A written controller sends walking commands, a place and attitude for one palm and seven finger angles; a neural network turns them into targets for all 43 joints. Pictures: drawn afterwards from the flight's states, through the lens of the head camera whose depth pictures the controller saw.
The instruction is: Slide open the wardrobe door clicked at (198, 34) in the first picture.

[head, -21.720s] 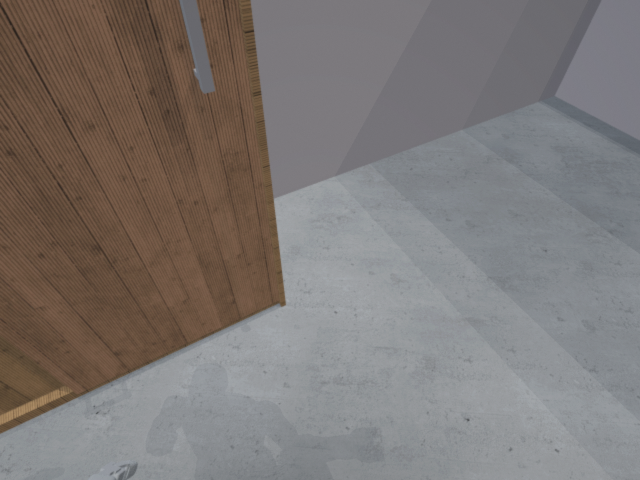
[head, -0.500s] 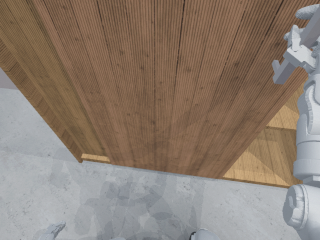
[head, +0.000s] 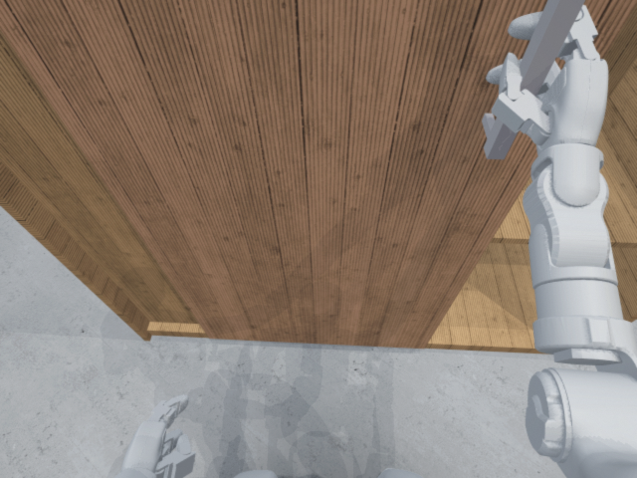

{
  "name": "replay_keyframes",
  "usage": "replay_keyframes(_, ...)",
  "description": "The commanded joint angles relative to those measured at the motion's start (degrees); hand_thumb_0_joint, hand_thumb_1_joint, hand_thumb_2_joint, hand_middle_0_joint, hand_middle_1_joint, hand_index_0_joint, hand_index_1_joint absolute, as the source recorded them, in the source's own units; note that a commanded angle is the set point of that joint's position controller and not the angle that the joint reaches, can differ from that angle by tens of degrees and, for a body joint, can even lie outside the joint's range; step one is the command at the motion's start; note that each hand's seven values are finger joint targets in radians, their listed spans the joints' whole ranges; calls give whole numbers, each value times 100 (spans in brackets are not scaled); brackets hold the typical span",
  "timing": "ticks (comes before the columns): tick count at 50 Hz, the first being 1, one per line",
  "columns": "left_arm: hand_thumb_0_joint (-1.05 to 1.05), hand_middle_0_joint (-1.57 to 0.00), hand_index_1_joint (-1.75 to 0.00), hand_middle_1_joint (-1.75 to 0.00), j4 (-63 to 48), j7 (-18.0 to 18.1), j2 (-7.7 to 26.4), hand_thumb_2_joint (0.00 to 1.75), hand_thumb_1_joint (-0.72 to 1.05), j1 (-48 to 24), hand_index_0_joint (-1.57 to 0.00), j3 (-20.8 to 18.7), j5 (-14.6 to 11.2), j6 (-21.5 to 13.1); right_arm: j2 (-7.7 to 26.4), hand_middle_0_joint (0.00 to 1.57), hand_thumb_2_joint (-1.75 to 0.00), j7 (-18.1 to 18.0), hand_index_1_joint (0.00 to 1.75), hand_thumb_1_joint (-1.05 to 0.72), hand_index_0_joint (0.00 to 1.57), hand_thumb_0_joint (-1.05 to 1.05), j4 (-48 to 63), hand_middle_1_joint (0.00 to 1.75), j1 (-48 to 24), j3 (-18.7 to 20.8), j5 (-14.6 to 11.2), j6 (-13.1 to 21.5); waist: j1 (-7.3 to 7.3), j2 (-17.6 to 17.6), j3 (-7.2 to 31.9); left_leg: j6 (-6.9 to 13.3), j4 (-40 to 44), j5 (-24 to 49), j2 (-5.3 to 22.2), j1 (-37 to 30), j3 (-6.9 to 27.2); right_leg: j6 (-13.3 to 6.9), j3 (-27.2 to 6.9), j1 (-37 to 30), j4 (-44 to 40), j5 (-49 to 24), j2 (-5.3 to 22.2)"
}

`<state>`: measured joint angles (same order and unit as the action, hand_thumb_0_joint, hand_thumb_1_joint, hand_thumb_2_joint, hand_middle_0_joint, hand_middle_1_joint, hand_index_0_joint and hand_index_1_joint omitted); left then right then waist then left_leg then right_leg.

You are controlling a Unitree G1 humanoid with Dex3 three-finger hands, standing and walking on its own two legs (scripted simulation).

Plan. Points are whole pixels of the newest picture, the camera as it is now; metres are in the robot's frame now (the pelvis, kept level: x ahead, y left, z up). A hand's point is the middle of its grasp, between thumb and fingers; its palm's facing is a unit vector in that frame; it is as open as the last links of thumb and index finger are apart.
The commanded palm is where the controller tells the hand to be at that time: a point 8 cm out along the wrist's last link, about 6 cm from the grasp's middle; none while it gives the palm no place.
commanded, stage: stop walking and hold the door there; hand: right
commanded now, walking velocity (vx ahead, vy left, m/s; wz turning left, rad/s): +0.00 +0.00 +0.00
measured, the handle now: (529, 52) +0.49 -0.19 +0.25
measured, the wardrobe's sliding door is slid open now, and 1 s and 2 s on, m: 0.44 0.44 0.44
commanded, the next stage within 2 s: loosen the grip on the handle in 0.34 s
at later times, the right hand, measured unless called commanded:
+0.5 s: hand (506, 93) +0.46 -0.17 +0.23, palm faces +0.21 +0.97 -0.14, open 6.3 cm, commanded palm +0.40 -0.22 +0.22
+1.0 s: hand (511, 89) +0.45 -0.17 +0.24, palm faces +0.20 +0.98 -0.07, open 14.2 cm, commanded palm +0.41 -0.22 +0.23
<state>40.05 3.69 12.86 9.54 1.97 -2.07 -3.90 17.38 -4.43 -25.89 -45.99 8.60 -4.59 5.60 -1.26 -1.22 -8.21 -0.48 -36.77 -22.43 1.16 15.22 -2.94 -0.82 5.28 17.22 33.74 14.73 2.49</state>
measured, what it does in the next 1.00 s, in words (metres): stands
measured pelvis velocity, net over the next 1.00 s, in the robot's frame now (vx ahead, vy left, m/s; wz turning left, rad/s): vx -0.02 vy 0.02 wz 0.06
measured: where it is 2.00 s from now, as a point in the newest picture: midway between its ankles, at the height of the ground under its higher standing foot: outside the picture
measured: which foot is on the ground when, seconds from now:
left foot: down 0.00-1.00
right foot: down 0.00-1.00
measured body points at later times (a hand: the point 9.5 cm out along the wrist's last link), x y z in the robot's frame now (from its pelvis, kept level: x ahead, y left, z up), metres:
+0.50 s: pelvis +0.00 +0.02 +0.01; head +0.03 +0.01 +0.45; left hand +0.14 +0.27 -0.10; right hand +0.44 -0.22 +0.24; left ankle +0.00 +0.13 -0.73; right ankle +0.03 -0.11 -0.73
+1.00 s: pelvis -0.02 +0.02 +0.00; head -0.01 +0.01 +0.45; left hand -0.01 +0.29 -0.11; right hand +0.43 -0.22 +0.24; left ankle +0.00 +0.13 -0.73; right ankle +0.03 -0.11 -0.73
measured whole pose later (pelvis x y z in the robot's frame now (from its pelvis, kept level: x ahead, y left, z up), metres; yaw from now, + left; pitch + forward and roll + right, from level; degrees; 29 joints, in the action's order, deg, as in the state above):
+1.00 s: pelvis -0.02 +0.02 +0.00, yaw +3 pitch +3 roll +0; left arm 43.1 2.8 15.4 23.2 0.2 -1.7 -8.5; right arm 25.8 -0.8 -47.0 -47.6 18.8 -2.7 14.0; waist 5.1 -0.6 1.5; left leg 0.9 -32.0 -14.1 -1.0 20.8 -0.6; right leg 0.1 3.6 22.6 32.0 12.2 3.3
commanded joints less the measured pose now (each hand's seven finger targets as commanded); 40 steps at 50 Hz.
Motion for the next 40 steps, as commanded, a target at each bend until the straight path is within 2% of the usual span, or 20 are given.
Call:
replay_keyframes(1, 0, -20, -30, -30, -762, -49, 833, 90, 90, -8, -20, -321, 40, -308, 459, 45, -90, 128, 140, -90, 45, 0, 1897, 140, -2564, -462, 158, 594, 231, 1287, 2709, -13, -63, -182, -20, 730, 213, -710, -1592, -2727, -484, -4882, 1640)
replay_keyframes(5, 0, -20, -30, -30, -909, -20, 884, 90, 90, -110, -20, -338, 2, -215, 693, 45, -90, 115, 140, -90, 45, 0, 1750, 140, -2175, -242, 128, 529, 160, 1048, 2771, 6, 992, 1017, -6, -360, 72, -403, -917, -2034, -305, -3742, 1287)
replay_keyframes(7, 0, -20, -30, -30, -984, 31, 804, 90, 90, -206, -20, -300, -11, -158, 816, 45, -90, 100, 140, -90, 45, 0, 1753, 140, -2093, -161, 136, 523, 180, 760, 2791, 52, 1077, 2633, 375, -1022, 238, -142, -536, -1288, -195, -2643, 964)
replay_keyframes(9, 0, -20, -30, -30, -982, 106, 780, 90, 90, -148, -20, -311, -66, -91, 1002, 45, -90, 57, 140, -90, 45, 0, 1641, 140, -1877, -74, 87, 456, 193, -116, 2840, 185, 918, 3662, 798, -1278, 608, 61, -355, -859, 32, -1875, 631)
replay_keyframes(12, 0, -20, -30, -30, -928, 190, 712, 90, 90, -202, -20, -265, -48, -4, 1323, 45, -90, -25, 140, -90, 45, 0, 1358, 140, -1773, 279, 101, 437, 114, -387, 2851, 295, 836, 4741, 1102, -1518, 815, 108, -335, -504, 196, -1080, 392)
replay_keyframes(13, 0, -20, -30, -30, -920, 205, 717, 90, 90, -194, -20, -258, -42, 17, 1288, 45, -90, -20, 140, -90, 45, 0, 1325, 140, -1791, 253, 107, 439, 100, -412, 2813, 306, 803, 4754, 1127, -1574, 801, 108, -362, -418, 109, -934, 365)
replay_keyframes(15, 0, -20, -30, -30, -897, 244, 744, 90, 90, -208, -20, -259, -34, 50, 1197, 45, -90, -25, 140, -90, 45, 0, 1300, 140, -1754, 215, 94, 449, 98, -164, 2795, 190, 736, 4353, 940, -1392, 556, 41, -429, -745, -202, -1773, 493)
replay_keyframes(17, 0, -20, -30, -30, -887, 221, 788, 90, 90, -218, -20, -271, -22, 66, 924, 45, -90, -1, 140, -90, 45, 0, 1331, 140, -1777, -4, 78, 473, 121, 173, 2813, 24, 728, 3419, 605, -871, 320, -52, -601, -1235, -323, -2641, 771)
replay_keyframes(19, 0, -20, -30, -30, -873, 219, 854, 90, 90, -212, -20, -287, -14, 86, 815, 45, -90, 6, 140, -90, 45, 0, 1449, 140, -1809, -159, 48, 510, 148, 551, 2784, -39, 738, 2663, 368, -786, 210, -198, -807, -1285, -481, -2852, 997)
replay_keyframes(21, 0, -20, -30, -30, -893, 200, 839, 90, 90, -188, -20, -287, -15, 100, 814, 45, -90, -15, 140, -90, 45, 0, 1383, 140, -1740, -121, 71, 515, 115, 433, 2770, -10, 808, 2562, 379, -877, 273, -190, -801, -1131, -422, -2769, 1015)
replay_keyframes(22, 0, -20, -30, -30, -657, -13, 1062, 90, 90, 154, -20, -782, 103, -252, 4948, 45, -90, -31, 140, -90, 45, 0, 533, 140, -5718, 2873, 869, 520, -57, -559, 2225, 29, 1464, 3453, 292, -582, 924, -255, -90, -951, -48, -2288, 443)
replay_keyframes(23, 0, -20, -30, -30, -425, -41, 871, 90, 90, 565, -20, -520, 207, -590, 2073, 45, -84, 222, 140, -78, 45, 0, -1702, 140, -4487, 1131, 808, -105, 796, -777, 3936, 403, 333, 4827, -181, -938, 164, -130, -229, -730, -826, -3172, -272)
replay_keyframes(24, 0, -20, -30, -30, -528, -142, 1044, 90, 90, 1000, -20, -710, 72, -787, 1334, 45, -78, 494, 140, -66, 45, 0, -891, 140, -3441, 844, 343, -144, 373, 115, 4391, 368, 364, 4356, -39, -766, -1, 75, -294, -1516, -551, -3953, -77)
replay_keyframes(25, 0, -20, -30, -30, -255, -87, 1038, 90, 90, 897, -20, -694, 104, -784, 1396, 45, -73, 545, 140, -54, 45, 0, -1300, 140, -2675, 1366, 178, -31, 227, 995, 4015, 284, 560, 3985, 15, -322, 103, 134, -219, -1908, -192, -4136, -38)
replay_keyframes(26, 0, -20, -30, -30, -314, -124, 1075, 90, 90, 889, -20, -630, 189, -742, 1802, 45, -67, 508, 140, -42, 45, 0, -665, 140, -2428, 1737, 2, 261, 86, 1016, 3778, 260, 788, 3742, 6, -433, 130, 147, -248, -1793, -269, -3695, -12)
replay_keyframes(29, 0, -20, -30, -30, -465, -259, 954, 90, 90, 773, -20, -606, 166, -739, 998, 45, -49, 312, 140, -5, 45, 0, -356, 140, -2657, 712, 262, 935, 509, -181, 2694, 200, 919, 2954, -109, 37, 21, -67, -290, -1034, -391, -2307, 25)
replay_keyframes(30, 0, -20, -30, -30, -448, -289, 999, 90, 90, 848, -20, -615, 118, -707, 1096, 45, -43, 249, 140, 7, 45, 0, -677, 140, -2563, 680, 376, 993, 570, -364, 2420, 159, 952, 2451, -124, 328, 44, -96, -292, -871, -458, -1734, 29)
replay_keyframes(32, 0, -20, -30, -30, -471, -273, 1027, 90, 90, 794, -20, -556, 50, -657, 1335, 45, -32, 205, 140, 31, 45, 0, -1082, 140, -2867, 607, 448, 1007, 609, -208, 2131, 141, 1126, 1222, -93, 637, 158, -96, -310, -477, -608, -433, -37)
replay_keyframes(34, 0, -20, -30, -30, -482, -240, 1032, 90, 90, 778, -20, -519, 20, -682, 1563, 42, -20, 189, 137, 55, 42, 0, -1255, 137, -3331, 661, 463, 1113, 624, 137, 2041, 169, 1215, 512, -52, 786, 286, -128, -320, -281, -642, 356, -81)
replay_keyframes(40, 0, -20, -30, -30, -455, -163, 1113, 90, 90, 967, -20, -478, 37, -825, 1782, 34, -20, 299, 127, 55, 34, 0, -1540, 127, -3766, 614, 363, 1361, 661, 40, 2448, 145, 1268, -225, -92, 795, 462, -153, -362, -31, -601, 847, -190)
